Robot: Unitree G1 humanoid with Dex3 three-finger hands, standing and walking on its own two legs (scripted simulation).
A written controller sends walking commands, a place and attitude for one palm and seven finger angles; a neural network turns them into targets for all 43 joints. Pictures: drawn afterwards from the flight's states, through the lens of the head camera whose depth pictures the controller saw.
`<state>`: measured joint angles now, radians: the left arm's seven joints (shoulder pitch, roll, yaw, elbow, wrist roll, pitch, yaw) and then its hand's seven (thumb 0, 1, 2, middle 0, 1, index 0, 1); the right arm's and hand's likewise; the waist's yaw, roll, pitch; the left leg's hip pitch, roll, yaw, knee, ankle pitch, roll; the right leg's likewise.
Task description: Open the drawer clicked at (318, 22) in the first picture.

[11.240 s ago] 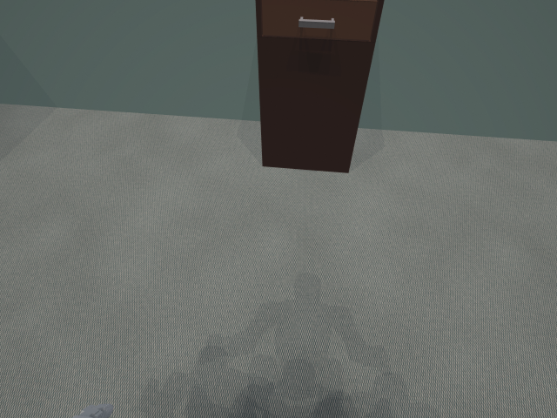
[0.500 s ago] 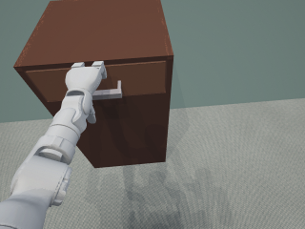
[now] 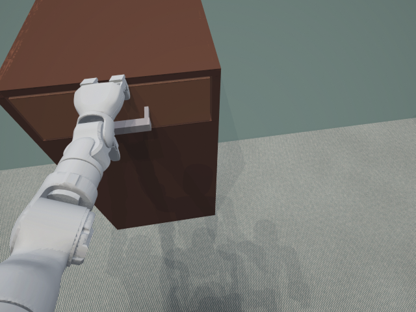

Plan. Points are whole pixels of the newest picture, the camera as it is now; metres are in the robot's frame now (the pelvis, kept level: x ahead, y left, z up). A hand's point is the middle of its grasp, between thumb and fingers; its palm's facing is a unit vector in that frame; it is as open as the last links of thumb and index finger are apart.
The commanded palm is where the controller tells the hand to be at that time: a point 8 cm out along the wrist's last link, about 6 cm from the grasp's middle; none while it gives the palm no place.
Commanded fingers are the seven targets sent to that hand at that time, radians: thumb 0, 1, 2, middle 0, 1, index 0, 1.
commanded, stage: move the hooked fingers above the handle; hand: left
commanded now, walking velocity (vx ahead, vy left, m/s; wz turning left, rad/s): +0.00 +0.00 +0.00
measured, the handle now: (121, 120) +0.54 +0.17 +0.02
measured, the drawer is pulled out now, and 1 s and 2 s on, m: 0.00 0.00 0.00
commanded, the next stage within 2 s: lower the fingers behind the handle in 0.30 s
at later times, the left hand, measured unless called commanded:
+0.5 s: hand (105, 118) +0.50 +0.18 +0.08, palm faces -0.01 -0.03 -1.00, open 13.7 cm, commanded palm +0.48 +0.18 +0.13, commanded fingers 0.00 -0.50 0.30 -0.30 -1.20 -0.30 -1.20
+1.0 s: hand (114, 130) +0.50 +0.18 +0.04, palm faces -0.04 -0.03 -1.00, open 13.8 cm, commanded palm +0.48 +0.18 +0.09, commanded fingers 0.00 -0.50 0.30 -0.30 -1.20 -0.30 -1.20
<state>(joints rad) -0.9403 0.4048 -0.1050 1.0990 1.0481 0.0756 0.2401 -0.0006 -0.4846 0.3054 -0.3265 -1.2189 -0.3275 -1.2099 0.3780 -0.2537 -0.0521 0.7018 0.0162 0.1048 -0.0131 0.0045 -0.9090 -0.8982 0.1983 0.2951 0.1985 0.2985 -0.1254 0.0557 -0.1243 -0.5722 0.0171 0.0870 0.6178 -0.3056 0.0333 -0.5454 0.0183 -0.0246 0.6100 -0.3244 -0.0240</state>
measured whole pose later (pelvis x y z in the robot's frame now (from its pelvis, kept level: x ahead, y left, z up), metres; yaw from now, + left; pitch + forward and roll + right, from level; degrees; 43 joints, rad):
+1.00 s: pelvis +0.00 +0.00 -0.01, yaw +0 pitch +17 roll -1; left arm -0.93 0.38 -0.11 1.14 1.06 0.09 0.31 0.00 -0.48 0.31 -0.31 -1.21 -0.32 -1.20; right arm 0.37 -0.25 -0.06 0.72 0.00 0.10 0.00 0.00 -0.91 -0.90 0.20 0.30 0.20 0.30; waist -0.13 0.06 -0.14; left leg -0.65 0.02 0.08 0.69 -0.33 0.04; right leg -0.62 0.02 -0.03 0.67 -0.35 -0.02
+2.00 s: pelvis -0.01 +0.01 -0.02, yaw +0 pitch +21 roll -2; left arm -0.95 0.38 -0.09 1.21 1.08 0.08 0.39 0.00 -0.48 0.31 -0.33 -1.23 -0.34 -1.22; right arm 0.38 -0.25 -0.05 0.72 -0.01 0.08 -0.01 0.00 -0.91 -0.90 0.20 0.30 0.20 0.30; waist -0.17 0.06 -0.16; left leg -0.80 0.03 0.07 0.80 -0.37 0.04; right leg -0.75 0.02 -0.04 0.76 -0.38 -0.02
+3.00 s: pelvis +0.00 +0.01 -0.02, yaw +0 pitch +21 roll -2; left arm -0.89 0.38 -0.08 1.15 1.08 0.07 0.38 0.00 0.74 0.82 -0.41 -1.35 -0.42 -1.35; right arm 0.37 -0.24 -0.06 0.71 -0.01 0.09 -0.01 0.00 -0.91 -0.90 0.20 0.30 0.20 0.30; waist -0.15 0.06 -0.16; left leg -0.77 0.03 0.07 0.79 -0.38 0.04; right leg -0.72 0.03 -0.03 0.74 -0.38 -0.01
